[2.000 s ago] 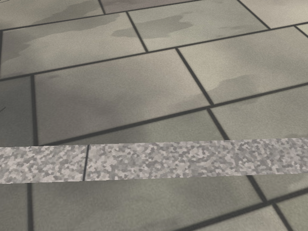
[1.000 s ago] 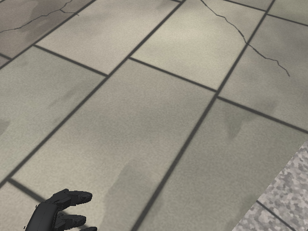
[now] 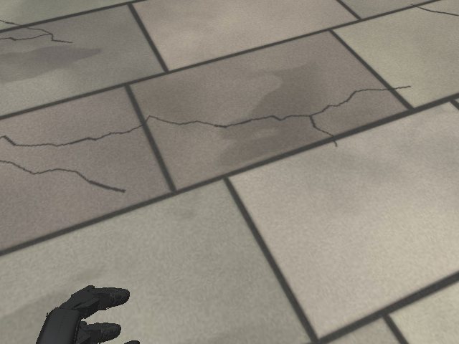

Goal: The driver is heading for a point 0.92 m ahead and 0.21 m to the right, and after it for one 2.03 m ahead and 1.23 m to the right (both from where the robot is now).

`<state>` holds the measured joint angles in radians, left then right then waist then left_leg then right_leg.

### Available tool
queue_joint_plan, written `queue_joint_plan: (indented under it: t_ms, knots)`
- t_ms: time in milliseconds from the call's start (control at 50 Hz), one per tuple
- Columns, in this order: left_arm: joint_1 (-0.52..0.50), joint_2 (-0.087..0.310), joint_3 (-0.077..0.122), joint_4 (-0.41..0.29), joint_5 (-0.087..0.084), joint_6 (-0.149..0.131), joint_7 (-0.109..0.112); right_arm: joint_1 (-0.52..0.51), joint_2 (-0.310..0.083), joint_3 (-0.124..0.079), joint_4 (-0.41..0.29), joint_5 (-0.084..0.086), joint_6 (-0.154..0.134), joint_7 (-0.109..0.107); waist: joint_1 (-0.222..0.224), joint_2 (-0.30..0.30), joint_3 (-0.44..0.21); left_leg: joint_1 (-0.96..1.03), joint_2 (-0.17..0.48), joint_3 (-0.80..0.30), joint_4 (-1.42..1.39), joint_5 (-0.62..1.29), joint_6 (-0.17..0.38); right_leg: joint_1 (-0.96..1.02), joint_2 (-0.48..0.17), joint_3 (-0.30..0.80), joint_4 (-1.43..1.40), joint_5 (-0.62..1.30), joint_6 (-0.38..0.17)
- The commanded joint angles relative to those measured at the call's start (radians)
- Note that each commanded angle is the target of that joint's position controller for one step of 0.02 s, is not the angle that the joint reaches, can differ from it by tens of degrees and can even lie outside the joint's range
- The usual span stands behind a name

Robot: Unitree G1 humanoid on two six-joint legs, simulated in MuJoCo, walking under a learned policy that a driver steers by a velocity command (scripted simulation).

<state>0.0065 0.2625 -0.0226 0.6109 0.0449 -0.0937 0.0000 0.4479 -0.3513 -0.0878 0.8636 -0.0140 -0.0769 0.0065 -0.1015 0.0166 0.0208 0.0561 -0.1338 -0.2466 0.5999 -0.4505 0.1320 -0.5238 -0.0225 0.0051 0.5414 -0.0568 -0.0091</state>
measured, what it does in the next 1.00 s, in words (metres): walks ahead, turning right: left foot, then right foot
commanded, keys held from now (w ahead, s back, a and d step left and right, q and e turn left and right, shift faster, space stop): w+shift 0.24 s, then w+e+shift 0.58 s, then e+shift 0.18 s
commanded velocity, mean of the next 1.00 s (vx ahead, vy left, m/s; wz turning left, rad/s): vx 0.94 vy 0.00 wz -0.43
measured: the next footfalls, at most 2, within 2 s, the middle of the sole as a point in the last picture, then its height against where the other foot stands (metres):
left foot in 0.42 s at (192, 305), level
right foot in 0.86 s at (263, 189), level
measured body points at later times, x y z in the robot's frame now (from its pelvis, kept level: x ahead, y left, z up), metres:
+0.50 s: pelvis +0.45 -0.01 +0.01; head +0.49 -0.01 +0.45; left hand +0.41 +0.25 -0.13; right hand +0.67 -0.24 -0.07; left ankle +0.54 +0.08 -0.71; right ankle +0.22 -0.13 -0.61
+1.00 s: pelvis +0.88 -0.13 +0.00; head +0.93 -0.14 +0.44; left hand +1.10 +0.09 -0.13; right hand +0.89 -0.41 -0.11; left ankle +0.84 +0.08 -0.58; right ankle +0.94 -0.17 -0.71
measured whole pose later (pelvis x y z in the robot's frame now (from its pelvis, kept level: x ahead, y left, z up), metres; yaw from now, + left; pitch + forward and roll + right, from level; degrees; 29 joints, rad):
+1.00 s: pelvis +0.88 -0.13 +0.00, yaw -30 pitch +0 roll +0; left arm 0.25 0.32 0.07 0.80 0.01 0.00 -0.01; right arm 0.16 -0.22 0.00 0.72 -0.03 -0.08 -0.02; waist 0.01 -0.01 0.11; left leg -0.39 0.06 -0.05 1.46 -0.41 -0.05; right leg -0.42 0.20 -0.05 0.63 -0.18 -0.20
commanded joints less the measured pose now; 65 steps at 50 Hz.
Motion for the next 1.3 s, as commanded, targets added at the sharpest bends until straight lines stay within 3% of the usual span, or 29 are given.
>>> queue_joint_plan:
  t_ms: [20, 40, 80, 140, 220, 300, 360, 400, 420, 440, 460, 480, 520, 540, 600, 740, 800, 840, 860, 880, 900, 920, 960, 1020, 1060, 1100, 1220, 1280, 1300]
  knots:
    - [0.492, 0.345, 0.127, 0.096, 0.025, 0.000, 0.015, 0.086, 0.042, 0.032, -0.129, 0.034, -0.030, 0.009, 0.156, -0.461, -0.426, -0.701, -0.027, 0.091, 0.820, 0.006, -0.029, 0.925, -0.408, 0.921, -0.279, -0.676, -0.215]
    - [0.370, 0.223, 0.115, 0.068, 0.012, 0.007, 0.001, -0.020, -0.030, 0.032, -0.106, 0.005, -0.016, -0.006, 0.162, -0.222, -0.233, -0.827, 0.078, 0.100, 0.850, 0.094, -0.009, 0.805, -0.368, 0.845, -0.296, -0.772, -0.213]
    - [0.330, 0.123, 0.094, 0.096, 0.007, 0.004, -0.010, -0.205, -0.045, 0.034, -0.141, -0.018, -0.010, 0.014, 0.165, 0.011, -0.071, -0.790, 0.133, 0.118, 0.739, 0.185, -0.019, 0.565, -0.263, 0.515, -0.293, -0.472, -0.179]
    - [0.400, 0.077, 0.076, 0.183, -0.010, -0.019, -0.008, -0.227, 0.014, 0.056, -0.181, -0.031, 0.014, 0.040, 0.106, -0.090, -0.004, -0.778, 0.161, 0.098, 0.640, 0.158, -0.033, 0.441, -0.198, 0.350, -0.347, -0.311, -0.160]
    - [0.428, 0.121, 0.082, 0.219, -0.032, -0.038, -0.015, -0.405, 0.012, 0.080, -0.271, -0.037, 0.013, 0.051, 0.093, -0.089, 0.087, -0.841, 0.187, 0.172, 0.377, 0.310, -0.062, 0.375, -0.167, 0.170, -0.463, -0.073, -0.171]
    - [0.476, 0.148, 0.084, 0.248, -0.053, -0.045, -0.019, -0.547, 0.043, 0.107, -0.312, -0.020, -0.001, 0.073, 0.119, -0.065, 0.115, -0.538, 0.176, 0.302, 0.061, 0.556, -0.054, 0.281, -0.138, 0.079, -0.575, 0.227, -0.159]
    - [0.506, 0.212, 0.094, 0.274, -0.049, -0.036, -0.013, -0.513, -0.011, 0.089, -0.295, -0.028, -0.004, 0.044, 0.092, -0.080, 0.037, -0.439, 0.105, 0.324, -0.018, 0.463, -0.033, 0.489, -0.150, 0.062, -0.398, 0.723, -0.148]
    - [0.497, 0.252, 0.101, 0.286, -0.038, -0.017, 0.000, -0.228, -0.072, 0.056, -0.209, -0.037, -0.008, 0.012, -0.049, -0.115, -0.142, -0.118, 0.067, 0.304, -0.047, 0.339, -0.016, 0.485, -0.140, 0.059, -0.005, 0.842, -0.121]
    - [0.476, 0.222, 0.095, 0.272, -0.036, -0.014, 0.001, -0.050, -0.125, 0.032, -0.160, -0.049, -0.010, -0.008, -0.127, -0.097, -0.234, 0.135, 0.180, 0.210, -0.024, 0.262, -0.008, 0.295, -0.098, 0.057, 0.274, 0.601, -0.112]
    - [0.540, 0.063, 0.065, 0.229, -0.043, -0.018, -0.002, 0.049, -0.213, 0.006, -0.149, -0.083, -0.016, -0.023, -0.071, 0.140, -0.389, 0.371, 0.497, -0.172, -0.064, -0.067, 0.024, 0.037, 0.003, 0.026, 0.668, -0.127, -0.110]
    - [0.586, 0.068, 0.065, 0.207, -0.082, -0.010, -0.005, 0.019, -0.207, 0.001, -0.161, -0.065, -0.004, -0.015, -0.027, 0.241, -0.511, 0.409, 0.623, -0.574, -0.264, -0.228, 0.088, -0.131, 0.062, 0.080, 0.882, -0.393, -0.115]
    - [0.445, 0.135, 0.082, 0.199, -0.065, 0.002, 0.001, -0.080, -0.118, 0.012, -0.161, -0.048, -0.003, -0.011, -0.014, 0.102, -0.300, 0.256, 0.541, -0.424, -0.306, -0.252, 0.059, -0.222, -0.013, 0.083, 0.878, -0.270, -0.124]
    - [0.330, 0.098, 0.080, 0.198, -0.042, 0.016, -0.016, -0.132, -0.021, 0.031, -0.128, -0.042, -0.016, -0.002, 0.021, -0.004, -0.052, -0.033, 0.439, -0.092, -0.340, 0.140, -0.002, -0.175, -0.077, 0.083, 0.765, -0.196, -0.116]
    - [0.383, 0.070, 0.075, 0.190, -0.034, 0.032, -0.026, -0.146, -0.032, 0.027, -0.118, -0.032, -0.019, -0.010, 0.076, 0.084, -0.066, -0.079, 0.453, -0.059, -0.370, 0.121, 0.021, -0.158, -0.080, 0.066, 0.764, -0.203, -0.098]
    - [0.290, 0.035, 0.072, 0.147, -0.023, 0.082, -0.048, -0.142, 0.018, 0.036, -0.071, -0.001, -0.049, 0.001, 0.118, 0.062, 0.038, -0.190, 0.434, 0.112, -0.467, 0.211, -0.002, -0.206, -0.137, 0.059, 0.729, -0.182, -0.072]
    - [0.039, 0.035, 0.051, 0.041, -0.026, 0.081, -0.095, -0.130, -0.031, 0.027, -0.032, -0.005, -0.071, -0.012, 0.132, -0.006, 0.118, -0.184, 0.314, 0.535, -0.532, 0.707, -0.079, -0.106, -0.064, -0.127, 0.299, 0.174, -0.127]
    - [0.074, 0.083, 0.062, 0.049, -0.025, 0.073, -0.089, -0.078, -0.117, 0.010, -0.029, -0.003, -0.047, -0.027, 0.173, 0.041, 0.057, -0.007, 0.350, 0.557, -0.336, 1.331, -0.102, 0.026, 0.048, -0.220, 0.204, 0.104, -0.177]
    - [0.366, 0.150, 0.093, 0.125, -0.025, 0.068, -0.069, -0.132, -0.176, -0.010, -0.056, -0.014, -0.003, -0.040, 0.324, 0.072, -0.097, -0.014, 0.385, 0.533, 0.072, 1.527, -0.089, 0.322, 0.123, -0.204, 0.196, -0.015, -0.210]
    - [0.525, 0.177, 0.117, 0.186, -0.022, 0.062, -0.047, -0.145, -0.176, -0.010, -0.089, 0.001, 0.003, -0.031, 0.366, 0.000, -0.185, -0.117, 0.361, 0.523, 0.392, 1.422, -0.103, 0.538, 0.174, -0.160, 0.097, 0.015, -0.223]
    - [0.472, 0.215, 0.131, 0.189, -0.015, 0.062, -0.019, -0.095, -0.062, 0.016, -0.077, -0.006, -0.002, -0.011, 0.268, -0.128, -0.120, -0.381, 0.234, 0.487, 0.721, 0.349, -0.143, 0.669, 0.038, 0.041, 0.054, 0.107, -0.251]
    - [0.427, 0.389, 0.173, 0.146, 0.011, 0.081, -0.019, -0.005, -0.018, 0.030, -0.171, 0.007, -0.004, -0.012, 0.173, -0.327, -0.286, -0.796, 0.055, 0.369, 1.176, -0.158, -0.213, 1.000, -0.244, 0.605, 0.017, 0.438, -0.501]
    - [0.432, 0.380, 0.185, 0.109, -0.020, 0.086, -0.012, -0.122, -0.059, 0.037, -0.207, -0.006, -0.023, -0.024, 0.222, -0.069, -0.375, -0.866, 0.112, 0.186, 1.146, -0.044, -0.191, 0.980, -0.257, 0.723, -0.119, 0.414, -0.479]
    - [0.352, 0.284, 0.161, 0.135, -0.040, 0.084, 0.001, -0.193, -0.031, 0.051, -0.206, -0.015, -0.031, -0.029, 0.124, 0.105, -0.090, -0.803, 0.186, 0.188, 0.921, 0.037, -0.172, 0.619, -0.183, 0.526, -0.185, 0.465, -0.372]
    - [0.297, 0.191, 0.131, 0.116, -0.062, 0.066, 0.005, -0.177, -0.034, 0.050, -0.215, -0.044, 0.039, -0.032, 0.057, 0.077, -0.032, -0.632, 0.244, 0.182, 0.721, 0.030, -0.216, 0.306, -0.097, 0.364, -0.206, 0.702, -0.340]
    - [0.281, 0.214, 0.138, 0.109, -0.047, 0.058, 0.001, -0.232, -0.005, 0.059, -0.238, -0.042, 0.056, -0.027, 0.056, 0.102, -0.074, -0.568, 0.233, 0.222, 0.576, 0.089, -0.223, 0.236, -0.009, 0.296, -0.193, 0.778, -0.283]
    - [0.328, 0.218, 0.145, 0.116, -0.043, 0.062, -0.001, -0.278, 0.005, 0.067, -0.277, -0.022, 0.057, -0.033, 0.078, 0.020, -0.097, -0.560, 0.203, 0.228, 0.427, 0.204, -0.206, 0.247, 0.015, 0.290, -0.118, 0.928, -0.249]
    - [0.354, 0.220, 0.158, 0.098, -0.041, 0.121, 0.019, -0.435, -0.012, 0.083, -0.320, -0.007, 0.047, -0.031, 0.167, -0.082, -0.104, -0.508, 0.076, 0.190, 0.072, 0.379, -0.174, 0.335, 0.091, 0.415, -0.022, 0.534, -0.105]
    - [0.270, 0.218, 0.157, 0.056, -0.030, 0.112, 0.020, -0.300, -0.067, 0.067, -0.273, -0.008, 0.020, -0.047, 0.089, -0.107, -0.085, -0.320, 0.073, 0.133, -0.152, 0.429, -0.142, 0.315, 0.106, 0.490, 0.123, 0.369, -0.054]
    - [0.265, 0.182, 0.146, 0.040, -0.049, 0.101, 0.015, -0.199, -0.097, 0.060, -0.250, -0.016, 0.006, -0.059, 0.046, -0.040, -0.130, -0.124, 0.200, 0.058, -0.220, 0.596, -0.103, 0.236, 0.147, 0.427, 0.312, 0.190, -0.018]
Keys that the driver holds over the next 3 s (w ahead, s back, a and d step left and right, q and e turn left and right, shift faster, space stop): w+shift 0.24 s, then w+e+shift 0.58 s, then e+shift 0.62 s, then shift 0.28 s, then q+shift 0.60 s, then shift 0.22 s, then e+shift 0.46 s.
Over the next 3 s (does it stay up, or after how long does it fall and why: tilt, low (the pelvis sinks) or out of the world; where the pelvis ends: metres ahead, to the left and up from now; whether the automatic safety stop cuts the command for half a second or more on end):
stays up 1.10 -0.16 0.03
